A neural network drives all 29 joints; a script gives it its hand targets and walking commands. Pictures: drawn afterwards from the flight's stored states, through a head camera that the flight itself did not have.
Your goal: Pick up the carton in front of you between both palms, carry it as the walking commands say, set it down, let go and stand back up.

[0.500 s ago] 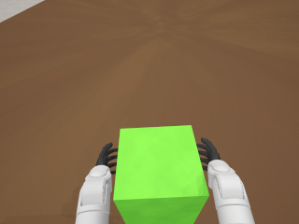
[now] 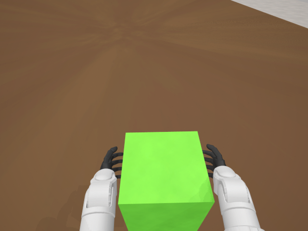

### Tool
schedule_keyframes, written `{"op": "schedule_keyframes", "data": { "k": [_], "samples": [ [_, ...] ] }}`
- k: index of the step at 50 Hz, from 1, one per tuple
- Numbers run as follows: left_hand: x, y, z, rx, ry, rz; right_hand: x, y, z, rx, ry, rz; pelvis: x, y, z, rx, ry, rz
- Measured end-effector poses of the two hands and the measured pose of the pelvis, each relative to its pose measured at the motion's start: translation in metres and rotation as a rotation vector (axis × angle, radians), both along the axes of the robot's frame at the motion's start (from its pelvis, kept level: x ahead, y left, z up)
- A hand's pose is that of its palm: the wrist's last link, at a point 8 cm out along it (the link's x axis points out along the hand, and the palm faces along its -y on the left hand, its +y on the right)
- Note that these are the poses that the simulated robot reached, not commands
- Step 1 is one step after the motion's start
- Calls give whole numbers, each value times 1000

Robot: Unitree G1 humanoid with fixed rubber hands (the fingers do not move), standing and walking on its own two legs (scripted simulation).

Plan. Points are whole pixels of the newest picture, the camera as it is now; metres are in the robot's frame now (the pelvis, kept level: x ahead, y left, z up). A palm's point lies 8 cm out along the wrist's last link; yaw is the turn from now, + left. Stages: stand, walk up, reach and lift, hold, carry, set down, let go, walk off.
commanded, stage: hold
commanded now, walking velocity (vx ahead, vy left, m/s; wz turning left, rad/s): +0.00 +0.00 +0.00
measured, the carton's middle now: (162, 183) +0.29 -0.01 -0.05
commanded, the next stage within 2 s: set down in 0.20 s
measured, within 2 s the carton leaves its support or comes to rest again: neither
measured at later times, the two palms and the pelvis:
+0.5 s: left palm (96, 169) +0.31 +0.18 +0.01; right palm (200, 165) +0.31 -0.12 +0.02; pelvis -0.01 +0.04 -0.01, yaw -2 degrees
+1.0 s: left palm (102, 192) +0.34 +0.20 -0.20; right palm (181, 183) +0.37 -0.09 -0.19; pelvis -0.04 +0.00 -0.12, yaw -2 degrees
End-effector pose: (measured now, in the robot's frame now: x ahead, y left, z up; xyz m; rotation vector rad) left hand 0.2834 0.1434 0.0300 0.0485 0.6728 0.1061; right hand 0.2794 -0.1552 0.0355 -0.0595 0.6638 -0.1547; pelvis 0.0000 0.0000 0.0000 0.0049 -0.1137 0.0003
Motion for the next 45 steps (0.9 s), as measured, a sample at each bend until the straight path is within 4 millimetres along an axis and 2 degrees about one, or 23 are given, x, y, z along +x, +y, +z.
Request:
{"op": "schedule_keyframes", "data": {
  "k": [13, 20, 25, 30, 35, 40, 45],
  "samples": [
    [-2, 35, 1, -23, 5, 17, 3, 35, 4, -13, 10, 16, -4, 31, 1, -5, 2, -16],
    [13, 38, -4, -56, 19, 39, 14, 38, -1, -2, 23, -6, -7, 37, -3, -2, 6, -22],
    [27, 39, -21, -71, 43, 60, 31, 40, -18, -4, 48, 4, -10, 35, -10, 3, 48, -33],
    [37, 43, -58, -54, 66, 65, 48, 44, -52, -18, 72, 30, -17, 29, -20, 1, 156, -32],
    [38, 48, -115, -22, 64, 67, 56, 49, -109, -20, 71, 58, -25, 20, -35, -13, 326, -20],
    [39, 52, -173, -23, 40, 86, 63, 53, -168, 5, 48, 61, -33, 11, -60, -25, 502, -16],
    [48, 56, -208, -41, -8, 107, 74, 57, -203, 42, 1, 47, -36, 5, -91, -29, 639, -23]
  ]
}}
